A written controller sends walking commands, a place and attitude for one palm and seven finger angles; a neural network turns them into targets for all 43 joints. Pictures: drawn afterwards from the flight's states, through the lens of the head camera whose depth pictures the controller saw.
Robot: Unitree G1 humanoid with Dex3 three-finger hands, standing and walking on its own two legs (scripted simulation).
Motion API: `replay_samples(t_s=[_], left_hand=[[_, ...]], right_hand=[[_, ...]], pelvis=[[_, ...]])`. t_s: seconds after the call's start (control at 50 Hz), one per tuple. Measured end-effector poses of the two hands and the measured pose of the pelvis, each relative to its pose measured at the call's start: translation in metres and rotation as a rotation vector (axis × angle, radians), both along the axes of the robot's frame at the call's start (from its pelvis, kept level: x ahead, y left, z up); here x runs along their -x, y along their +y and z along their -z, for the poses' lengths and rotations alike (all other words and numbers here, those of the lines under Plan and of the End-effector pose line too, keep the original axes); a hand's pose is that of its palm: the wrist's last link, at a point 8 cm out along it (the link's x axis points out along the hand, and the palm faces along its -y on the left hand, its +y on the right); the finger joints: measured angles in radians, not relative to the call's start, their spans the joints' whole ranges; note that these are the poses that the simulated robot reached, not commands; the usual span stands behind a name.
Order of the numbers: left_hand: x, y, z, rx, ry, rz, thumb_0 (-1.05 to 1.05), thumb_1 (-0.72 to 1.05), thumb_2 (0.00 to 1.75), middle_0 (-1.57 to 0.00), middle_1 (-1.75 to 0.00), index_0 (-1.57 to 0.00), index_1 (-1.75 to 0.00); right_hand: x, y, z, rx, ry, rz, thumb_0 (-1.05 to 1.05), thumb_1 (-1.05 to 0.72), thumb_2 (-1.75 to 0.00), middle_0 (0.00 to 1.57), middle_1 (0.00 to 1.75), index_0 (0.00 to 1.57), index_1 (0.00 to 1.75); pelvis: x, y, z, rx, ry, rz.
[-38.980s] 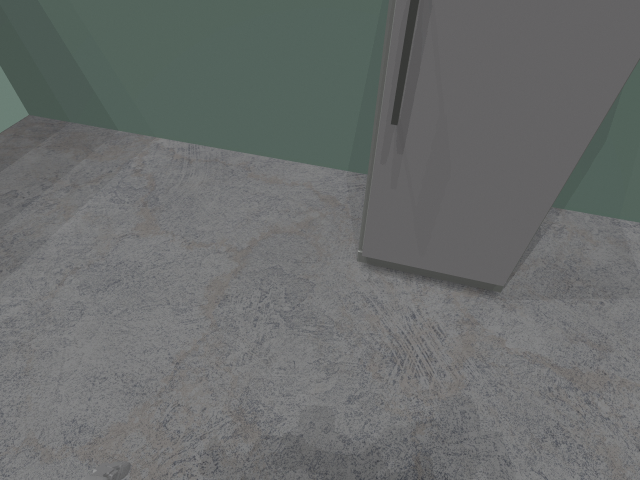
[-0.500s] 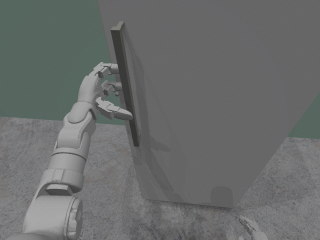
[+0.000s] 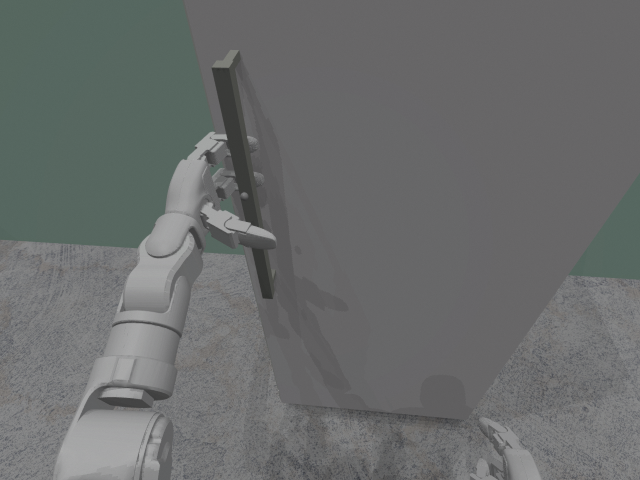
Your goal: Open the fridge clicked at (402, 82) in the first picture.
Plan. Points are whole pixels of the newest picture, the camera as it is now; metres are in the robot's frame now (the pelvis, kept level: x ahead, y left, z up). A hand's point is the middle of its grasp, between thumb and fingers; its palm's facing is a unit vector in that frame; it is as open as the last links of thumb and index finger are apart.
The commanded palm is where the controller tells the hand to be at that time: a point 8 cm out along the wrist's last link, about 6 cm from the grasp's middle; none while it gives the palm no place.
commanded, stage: slide the fingers in behind the handle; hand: left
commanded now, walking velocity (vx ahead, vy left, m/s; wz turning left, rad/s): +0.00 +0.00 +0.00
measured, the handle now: (254, 201) +0.45 +0.13 +0.13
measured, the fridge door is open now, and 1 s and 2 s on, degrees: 0 0 0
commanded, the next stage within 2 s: grip the handle and tug to test in 1.08 s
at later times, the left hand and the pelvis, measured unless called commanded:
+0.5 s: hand (259, 199) +0.39 +0.10 +0.18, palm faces -0.05 -1.00 +0.00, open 14.0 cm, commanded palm +0.36 +0.16 +0.17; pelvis +0.00 +0.00 +0.00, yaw +0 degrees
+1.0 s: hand (255, 202) +0.38 +0.11 +0.18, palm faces -0.03 -1.00 +0.00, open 14.0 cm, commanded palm +0.36 +0.15 +0.17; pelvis +0.00 +0.00 +0.00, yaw +0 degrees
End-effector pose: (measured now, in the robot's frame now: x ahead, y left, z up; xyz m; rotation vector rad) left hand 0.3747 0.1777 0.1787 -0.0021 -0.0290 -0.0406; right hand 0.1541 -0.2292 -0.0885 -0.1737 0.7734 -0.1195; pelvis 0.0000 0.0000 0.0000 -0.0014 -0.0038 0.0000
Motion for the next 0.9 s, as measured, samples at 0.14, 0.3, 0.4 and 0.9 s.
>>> replay_samples(t_s=[0.14, 0.3, 0.4, 0.9], left_hand=[[0.002, -0.001, 0.006, -0.003, 0.016, -0.019, -0.01, -0.50, 0.30, -0.30, -1.20, -0.30, -1.20], [0.005, -0.007, 0.001, -0.012, -0.001, -0.005, -0.01, -0.50, 0.30, -0.30, -1.20, -0.30, -1.20], [0.001, -0.013, 0.002, -0.011, 0.024, -0.001, -0.01, -0.50, 0.30, -0.30, -1.20, -0.30, -1.20], [0.007, -0.018, 0.000, 0.001, 0.009, -0.008, -0.01, -0.50, 0.30, -0.30, -1.20, -0.30, -1.20]], right_hand=[[-0.006, 0.003, -0.001, -0.012, -0.001, -0.004, 0.01, -0.91, -0.90, 0.21, 0.30, 0.20, 0.30], [-0.009, 0.006, 0.001, -0.007, 0.011, -0.020, 0.01, -0.91, -0.90, 0.21, 0.30, 0.20, 0.30], [-0.010, 0.007, 0.001, -0.008, 0.014, -0.017, 0.01, -0.91, -0.90, 0.21, 0.30, 0.20, 0.30], [0.001, 0.008, 0.002, -0.007, 0.029, -0.007, 0.01, -0.91, -0.90, 0.21, 0.30, 0.20, 0.30]], pelvis=[[-0.004, -0.001, 0.000, 0.000, -0.003, 0.004], [-0.004, -0.001, 0.000, 0.002, -0.010, -0.006], [-0.004, 0.000, 0.000, 0.001, -0.009, -0.006], [0.001, 0.002, 0.000, 0.000, -0.018, 0.000]])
